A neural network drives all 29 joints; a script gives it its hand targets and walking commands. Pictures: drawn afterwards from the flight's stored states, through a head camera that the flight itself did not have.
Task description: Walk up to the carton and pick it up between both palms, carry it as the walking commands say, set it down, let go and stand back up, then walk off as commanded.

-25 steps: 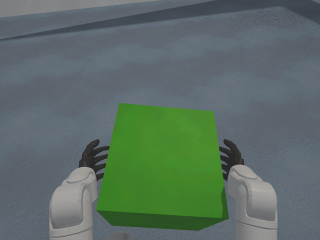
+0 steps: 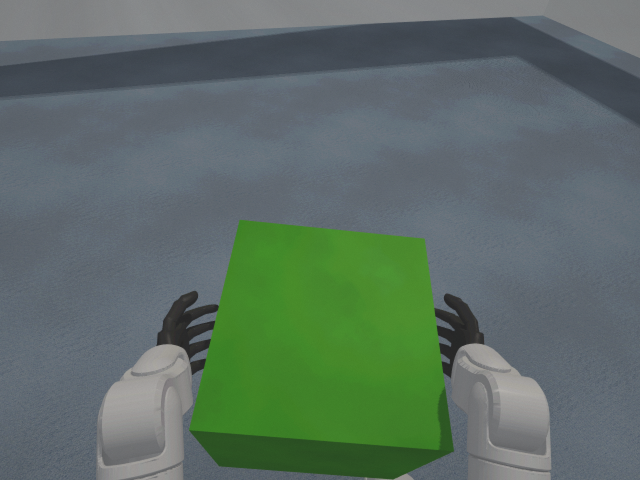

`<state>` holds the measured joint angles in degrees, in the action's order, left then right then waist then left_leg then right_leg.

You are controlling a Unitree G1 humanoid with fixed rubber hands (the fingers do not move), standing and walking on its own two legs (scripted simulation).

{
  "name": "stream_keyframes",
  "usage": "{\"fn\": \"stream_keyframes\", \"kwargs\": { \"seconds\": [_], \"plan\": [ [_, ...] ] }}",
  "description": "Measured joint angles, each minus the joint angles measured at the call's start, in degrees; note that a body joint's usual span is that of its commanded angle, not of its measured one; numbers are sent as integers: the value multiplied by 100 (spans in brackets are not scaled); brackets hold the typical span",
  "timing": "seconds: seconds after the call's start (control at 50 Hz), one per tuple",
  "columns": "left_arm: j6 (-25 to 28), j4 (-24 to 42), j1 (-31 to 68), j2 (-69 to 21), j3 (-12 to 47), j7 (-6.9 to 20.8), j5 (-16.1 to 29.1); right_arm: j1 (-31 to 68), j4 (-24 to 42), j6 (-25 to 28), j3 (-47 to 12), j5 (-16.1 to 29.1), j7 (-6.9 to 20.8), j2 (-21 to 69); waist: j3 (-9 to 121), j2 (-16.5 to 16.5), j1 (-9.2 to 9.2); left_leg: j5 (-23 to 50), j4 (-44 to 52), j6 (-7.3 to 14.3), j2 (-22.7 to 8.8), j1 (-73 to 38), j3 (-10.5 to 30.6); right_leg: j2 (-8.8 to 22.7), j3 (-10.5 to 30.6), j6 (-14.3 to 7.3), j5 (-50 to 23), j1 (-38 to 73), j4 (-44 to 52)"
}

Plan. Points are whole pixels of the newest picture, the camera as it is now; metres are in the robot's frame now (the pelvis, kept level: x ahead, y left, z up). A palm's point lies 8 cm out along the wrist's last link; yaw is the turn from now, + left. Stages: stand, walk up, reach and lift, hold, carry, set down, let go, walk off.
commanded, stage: carry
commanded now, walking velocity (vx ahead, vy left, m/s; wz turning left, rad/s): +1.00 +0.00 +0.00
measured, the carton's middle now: (319, 355) +0.28 -0.01 +0.00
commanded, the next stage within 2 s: none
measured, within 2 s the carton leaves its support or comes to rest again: neither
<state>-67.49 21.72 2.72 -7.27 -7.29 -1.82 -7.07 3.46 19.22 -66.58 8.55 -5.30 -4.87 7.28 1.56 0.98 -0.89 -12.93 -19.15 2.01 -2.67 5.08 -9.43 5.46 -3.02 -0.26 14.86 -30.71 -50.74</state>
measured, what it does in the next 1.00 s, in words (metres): walks ahead: right foot, then left foot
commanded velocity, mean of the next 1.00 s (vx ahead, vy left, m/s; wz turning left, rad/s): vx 1.00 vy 0.00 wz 0.00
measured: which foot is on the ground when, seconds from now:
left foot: down 0.00-0.24, up 0.26-0.70, down 0.72-1.00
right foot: up 0.00-0.18, down 0.20-0.72, up 0.74-1.00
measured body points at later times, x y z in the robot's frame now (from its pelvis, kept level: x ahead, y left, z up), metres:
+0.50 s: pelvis +0.40 -0.08 +0.01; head +0.41 -0.11 +0.45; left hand +0.66 +0.09 +0.09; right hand +0.68 -0.24 +0.07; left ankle +0.50 +0.12 -0.65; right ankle +0.33 -0.16 -0.75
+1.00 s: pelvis +0.81 -0.05 +0.00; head +0.80 -0.03 +0.45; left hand +1.07 +0.11 +0.07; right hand +1.06 -0.22 +0.08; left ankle +0.77 +0.04 -0.75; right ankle +0.90 -0.21 -0.69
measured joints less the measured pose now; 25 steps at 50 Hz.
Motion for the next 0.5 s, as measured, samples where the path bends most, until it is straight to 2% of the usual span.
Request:
{"fn": "stream_keyframes", "kwargs": {
  "seconds": [0.12, 0.2, 0.22, 0.24, 0.26, 0.3, 0.34, 0.4, 0.5],
  "plan": [
    [16, -1, 12, 2, 3, -6, 0, 87, -1, -45, -5, -80, 38, -2, 6, -12, 0, -479, 666, -355, -85, -1159, 80, 140, -230, 0, -1177, -20, 1638],
    [12, 84, 54, 6, 3, -29, -1, 172, 37, -52, -6, -111, 66, -2, 53, -5, 7, -1049, 497, -622, -144, -1373, 75, -36, -413, -19, -1294, 141, 2439],
    [19, 82, 60, 4, 13, -33, 0, 212, 34, -72, -7, -96, 68, -37, 6, -140, 19, -1264, -47, -633, -309, -1198, 93, -151, -487, -108, -1557, 181, 2423],
    [13, 73, 95, 0, 21, -42, -1, 234, 33, -81, -8, -83, 68, -71, -82, -276, 30, -1181, -938, -590, -499, -822, 174, -251, -568, -182, -1441, 208, 2287],
    [-9, 71, 142, -4, 21, -54, -1, 246, 35, -82, -8, -72, 68, -92, -161, -279, 35, -1117, -2023, -552, -491, -324, 341, -247, -580, -233, -1198, 244, 2177],
    [-36, 69, 187, -8, 54, -74, 0, 223, 76, -88, -6, -38, 60, -137, -192, -122, 31, -1121, -3934, -486, -203, 794, 560, -61, -561, -270, -791, 402, 2185],
    [-37, 106, 176, -9, 57, -76, -1, 219, 120, -100, -6, -22, 45, -130, -174, -2, 19, -1129, -4934, -430, -30, 1663, 582, 110, -586, -217, -573, 741, 2329],
    [-21, 377, 139, -5, 57, -75, -2, 259, 292, -64, -6, 25, 34, -83, -165, 11, 11, -902, -4933, -417, -42, 2551, 596, 155, -611, -184, -307, 1416, 2629],
    [23, 438, 100, -3, 56, -54, -1, 236, 350, -15, -5, -13, 39, -27, 6, 2, 8, -3, -3759, -417, -191, 3445, 575, 73, -594, -115, 114, 2664, 3258]
  ]
}}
